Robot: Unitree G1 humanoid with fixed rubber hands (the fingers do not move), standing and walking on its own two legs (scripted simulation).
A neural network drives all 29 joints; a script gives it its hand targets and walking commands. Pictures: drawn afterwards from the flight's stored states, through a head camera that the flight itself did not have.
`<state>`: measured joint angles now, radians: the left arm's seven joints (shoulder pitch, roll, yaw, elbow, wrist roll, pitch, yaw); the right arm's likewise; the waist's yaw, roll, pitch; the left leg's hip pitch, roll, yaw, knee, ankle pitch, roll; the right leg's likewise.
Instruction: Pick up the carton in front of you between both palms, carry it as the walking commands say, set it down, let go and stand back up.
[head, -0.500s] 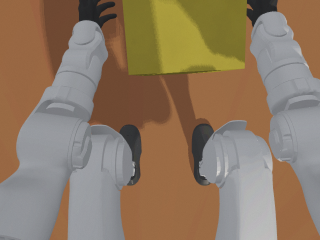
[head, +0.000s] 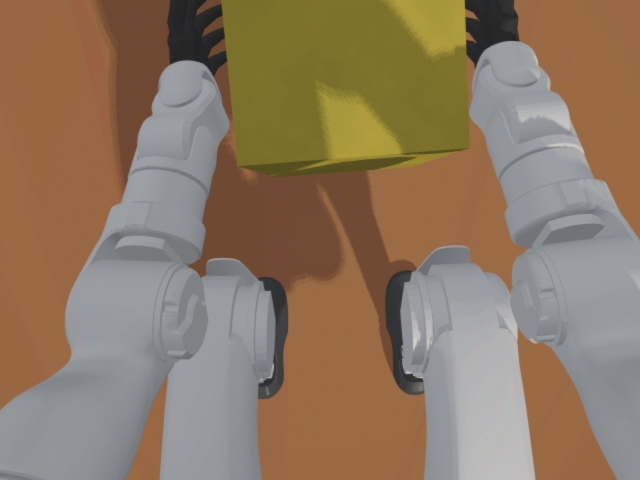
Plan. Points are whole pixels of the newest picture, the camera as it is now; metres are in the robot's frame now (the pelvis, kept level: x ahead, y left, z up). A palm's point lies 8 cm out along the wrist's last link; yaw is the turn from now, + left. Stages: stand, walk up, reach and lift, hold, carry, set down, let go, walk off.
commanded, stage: reach and lift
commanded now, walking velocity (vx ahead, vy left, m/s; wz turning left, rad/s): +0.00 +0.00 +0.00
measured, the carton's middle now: (340, 82) +0.52 -0.03 -0.20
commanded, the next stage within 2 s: none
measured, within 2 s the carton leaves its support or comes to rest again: neither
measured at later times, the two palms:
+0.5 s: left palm (78, 5) +0.50 +0.10 +0.08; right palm out of the picture +0.47 -0.20 +0.07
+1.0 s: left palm out of the picture +0.46 +0.12 +0.24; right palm out of the picture +0.43 -0.18 +0.23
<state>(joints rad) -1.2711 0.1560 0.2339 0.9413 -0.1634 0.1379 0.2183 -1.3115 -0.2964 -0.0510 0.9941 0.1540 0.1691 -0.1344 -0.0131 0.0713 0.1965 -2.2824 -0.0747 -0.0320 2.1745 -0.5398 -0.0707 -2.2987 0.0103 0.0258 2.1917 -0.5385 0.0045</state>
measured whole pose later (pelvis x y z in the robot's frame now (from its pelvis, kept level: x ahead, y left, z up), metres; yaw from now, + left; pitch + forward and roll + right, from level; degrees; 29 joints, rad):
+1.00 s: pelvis +0.06 +0.01 +0.27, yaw -4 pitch +30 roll +1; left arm -0.61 -0.13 0.40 0.61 0.17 0.30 0.09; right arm -0.62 0.06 -0.36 0.62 -0.21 0.34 -0.01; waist -0.01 0.03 -0.24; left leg -1.35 -0.07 -0.07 1.31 -0.49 -0.02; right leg -1.37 0.04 0.06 1.31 -0.46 0.02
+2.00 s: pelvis +0.09 +0.01 +0.41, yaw -5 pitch -5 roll +0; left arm -0.37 -0.18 0.36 0.41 0.31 0.59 -0.01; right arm -0.35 0.17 -0.33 0.38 -0.31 0.61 0.03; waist -0.01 0.01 0.03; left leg -0.16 -0.03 -0.09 0.48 -0.23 0.00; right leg -0.18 0.02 0.08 0.47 -0.20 0.01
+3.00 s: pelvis +0.10 +0.01 +0.41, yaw -5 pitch -8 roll +0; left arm -0.29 -0.16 0.25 0.24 0.28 0.75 -0.01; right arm -0.27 0.15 -0.22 0.22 -0.27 0.77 0.02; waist 0.00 0.01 0.03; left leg -0.02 -0.03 -0.09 0.37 -0.20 0.00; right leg -0.04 0.02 0.08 0.36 -0.17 0.01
